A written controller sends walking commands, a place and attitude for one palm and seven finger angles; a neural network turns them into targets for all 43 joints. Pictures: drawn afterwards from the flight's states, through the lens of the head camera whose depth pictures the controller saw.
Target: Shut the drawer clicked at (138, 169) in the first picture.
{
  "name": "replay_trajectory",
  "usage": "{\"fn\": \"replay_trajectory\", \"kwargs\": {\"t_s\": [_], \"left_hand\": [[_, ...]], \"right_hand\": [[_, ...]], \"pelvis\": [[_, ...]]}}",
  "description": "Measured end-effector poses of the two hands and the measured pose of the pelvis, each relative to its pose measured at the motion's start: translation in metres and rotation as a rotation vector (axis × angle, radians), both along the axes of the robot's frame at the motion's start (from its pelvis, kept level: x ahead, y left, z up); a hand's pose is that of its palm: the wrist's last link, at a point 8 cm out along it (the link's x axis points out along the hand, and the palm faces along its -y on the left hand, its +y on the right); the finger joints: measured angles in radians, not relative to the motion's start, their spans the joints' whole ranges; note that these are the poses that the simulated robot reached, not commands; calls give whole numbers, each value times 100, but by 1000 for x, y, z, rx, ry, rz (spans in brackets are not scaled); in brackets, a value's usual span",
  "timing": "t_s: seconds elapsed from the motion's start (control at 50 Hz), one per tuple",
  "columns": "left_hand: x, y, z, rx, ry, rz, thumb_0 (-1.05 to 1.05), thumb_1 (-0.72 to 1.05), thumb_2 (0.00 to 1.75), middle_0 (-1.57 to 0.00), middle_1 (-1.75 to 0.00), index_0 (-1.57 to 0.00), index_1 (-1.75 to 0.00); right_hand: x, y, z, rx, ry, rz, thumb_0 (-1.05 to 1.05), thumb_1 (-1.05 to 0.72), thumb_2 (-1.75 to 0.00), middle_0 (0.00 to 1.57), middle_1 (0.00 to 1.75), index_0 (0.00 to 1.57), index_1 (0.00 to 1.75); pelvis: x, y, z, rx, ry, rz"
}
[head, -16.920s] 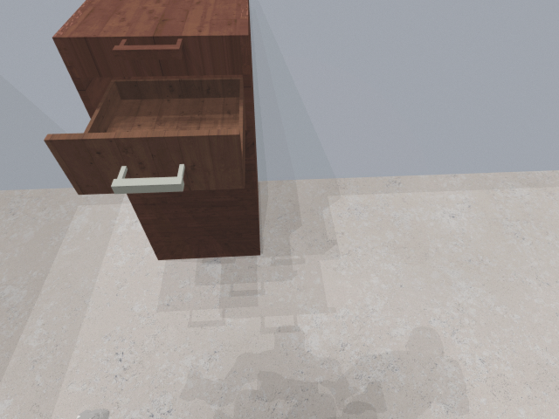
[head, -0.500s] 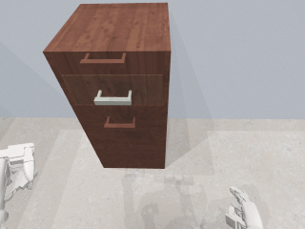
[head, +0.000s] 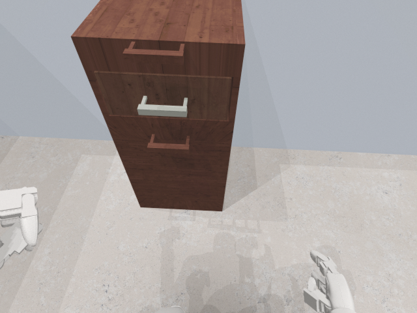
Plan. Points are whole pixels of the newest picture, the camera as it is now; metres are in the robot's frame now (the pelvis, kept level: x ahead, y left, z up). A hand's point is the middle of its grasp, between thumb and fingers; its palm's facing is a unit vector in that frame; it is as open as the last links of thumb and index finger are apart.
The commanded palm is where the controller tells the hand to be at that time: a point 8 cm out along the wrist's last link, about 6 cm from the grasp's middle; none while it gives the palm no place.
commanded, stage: step back with the hand held close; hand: left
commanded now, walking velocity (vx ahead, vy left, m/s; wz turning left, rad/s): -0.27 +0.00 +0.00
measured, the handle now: (164, 105) +0.66 +0.18 -0.02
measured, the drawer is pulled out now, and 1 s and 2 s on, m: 0.00 0.00 0.00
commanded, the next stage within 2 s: stop stepping back and stand still in 0.86 s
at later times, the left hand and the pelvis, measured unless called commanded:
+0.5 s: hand (9, 266) +0.14 +0.24 +0.17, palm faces +0.37 -0.76 -0.54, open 3.3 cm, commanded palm +0.07 +0.28 +0.19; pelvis -0.04 -0.01 -0.01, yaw +3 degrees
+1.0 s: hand out of the picture +0.05 +0.22 +0.19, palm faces +0.26 -0.86 -0.44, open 3.3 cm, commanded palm -0.02 +0.27 +0.19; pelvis -0.16 +0.00 +0.01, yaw -2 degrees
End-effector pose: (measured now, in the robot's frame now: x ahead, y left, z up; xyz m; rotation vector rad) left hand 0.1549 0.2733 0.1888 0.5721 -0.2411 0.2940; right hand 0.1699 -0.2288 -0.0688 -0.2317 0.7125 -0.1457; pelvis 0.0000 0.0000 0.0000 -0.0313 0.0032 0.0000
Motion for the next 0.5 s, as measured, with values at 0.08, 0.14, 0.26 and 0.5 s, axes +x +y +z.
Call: {"fn": "replay_trajectory", "kwargs": {"t_s": [0.08,0.14,0.26,0.5], "left_hand": [[-10,-1,2,1,-31,-3,2,89,90,-140,-160,-140,-159],[-15,0,2,6,-48,-5,2,89,90,-141,-160,-140,-159],[-22,3,2,15,-68,-21,1,89,90,-141,-160,-140,-159],[-50,5,5,97,-84,-13,2,89,90,-141,-160,-140,-159]], "right_hand": [[-14,-4,-2,-15,12,-2,1,-90,-90,21,30,20,30],[-24,-8,-3,-29,25,-7,1,-90,-90,21,30,20,30],[-40,-15,-4,-49,47,-30,1,-90,-90,21,30,20,30],[-48,-10,-8,-43,30,20,1,-90,-90,21,30,20,30]], "pelvis": [[-8,-1,-1,-7,-2,11],[-14,-2,-2,-11,-2,17],[-24,0,-3,-17,0,14],[-45,-9,-9,-22,37,53]]}}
